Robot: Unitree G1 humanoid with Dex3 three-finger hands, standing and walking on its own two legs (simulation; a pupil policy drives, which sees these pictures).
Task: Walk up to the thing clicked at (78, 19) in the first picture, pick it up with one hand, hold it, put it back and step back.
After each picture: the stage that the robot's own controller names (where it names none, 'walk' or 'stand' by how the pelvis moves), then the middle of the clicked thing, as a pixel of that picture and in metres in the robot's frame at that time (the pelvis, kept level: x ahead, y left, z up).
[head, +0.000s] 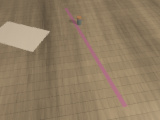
stand; (79, 20) +1.88 +0.13 -0.72
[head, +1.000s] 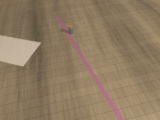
walk; (70, 29) +1.72 +0.33 -0.72
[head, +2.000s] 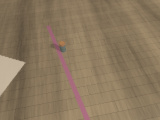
walk; (62, 46) +1.23 +0.37 -0.71
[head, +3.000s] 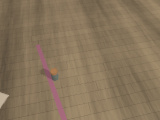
walk; (54, 74) +0.85 +0.32 -0.69
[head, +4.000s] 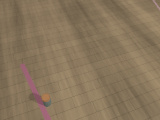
walk; (46, 100) +0.60 +0.28 -0.71
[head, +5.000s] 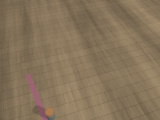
stand; (50, 114) +0.51 +0.29 -0.71
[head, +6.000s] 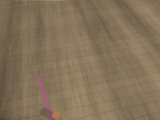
stand; (57, 117) +0.52 +0.24 -0.72
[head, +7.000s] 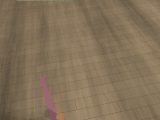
stand; (61, 119) +0.50 +0.23 -0.72
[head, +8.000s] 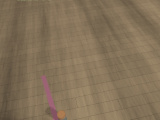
stand; (62, 117) +0.51 +0.23 -0.72
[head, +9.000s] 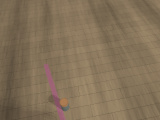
stand; (64, 104) +0.55 +0.22 -0.71
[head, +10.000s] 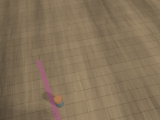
stand; (59, 101) +0.54 +0.23 -0.70
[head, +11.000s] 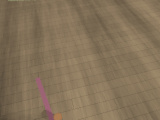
stand; (58, 119) +0.49 +0.24 -0.72
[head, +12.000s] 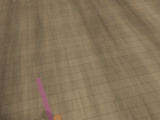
stand; out of the picture +0.48 +0.23 -0.73
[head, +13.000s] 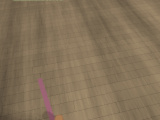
stand; out of the picture +0.48 +0.22 -0.73
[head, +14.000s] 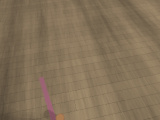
stand; out of the picture +0.48 +0.21 -0.73
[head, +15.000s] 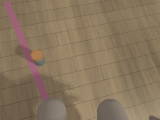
go down; (38, 58) +0.54 +0.25 -0.46
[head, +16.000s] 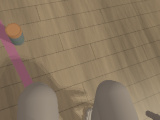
go down; (15, 35) +0.56 +0.29 -0.33
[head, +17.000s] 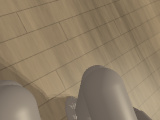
close in; out of the picture +0.54 +0.34 -0.25
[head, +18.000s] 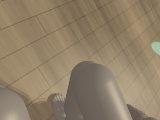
close; out of the picture +0.53 +0.35 -0.23
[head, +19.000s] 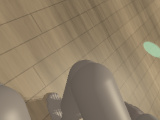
lift; out of the picture +0.49 +0.28 -0.26
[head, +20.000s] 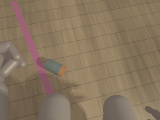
hold; (55, 67) +0.50 +0.18 -0.44
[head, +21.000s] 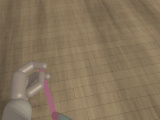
close; out of the picture +0.42 +0.15 -0.69
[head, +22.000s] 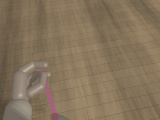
close; out of the picture +0.41 +0.16 -0.70
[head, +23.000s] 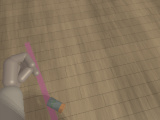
crouch; (56, 104) +0.42 +0.18 -0.63
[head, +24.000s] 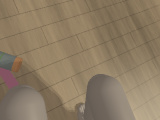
lower; (6, 61) +0.44 +0.24 -0.33
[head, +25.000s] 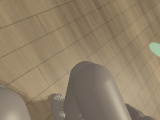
lower; out of the picture +0.40 +0.29 -0.26
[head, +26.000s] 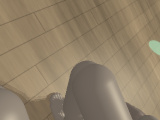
lower; out of the picture +0.39 +0.30 -0.26
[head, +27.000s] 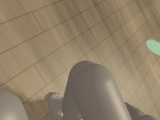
lower; out of the picture +0.37 +0.31 -0.26
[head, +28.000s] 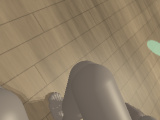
lower; out of the picture +0.36 +0.31 -0.26
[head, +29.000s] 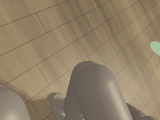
loosen; out of the picture +0.35 +0.31 -0.26
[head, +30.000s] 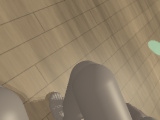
rise; out of the picture +0.34 +0.31 -0.26
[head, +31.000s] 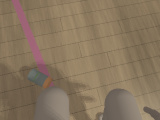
walk; (40, 78) +0.39 +0.25 -0.42
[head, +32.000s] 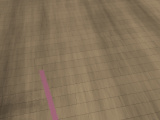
stand; out of the picture +0.31 +0.21 -0.69
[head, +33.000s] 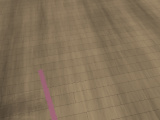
stand; out of the picture +0.31 +0.23 -0.69
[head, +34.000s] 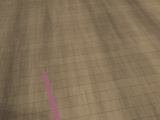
stand; out of the picture +0.30 +0.22 -0.73
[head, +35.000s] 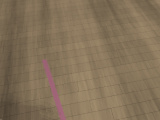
walk; out of the picture +0.34 +0.20 -0.73
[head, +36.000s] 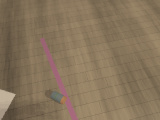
walk; (58, 97) +0.54 +0.24 -0.72
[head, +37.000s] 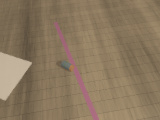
walk; (67, 65) +0.91 +0.21 -0.72
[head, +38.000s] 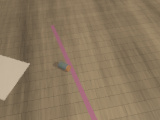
stand; (64, 66) +0.96 +0.25 -0.74
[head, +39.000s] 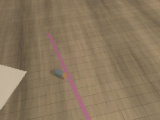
stand; (60, 73) +0.94 +0.27 -0.75
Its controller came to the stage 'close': yes
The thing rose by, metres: 0.01
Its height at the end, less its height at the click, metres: -0.02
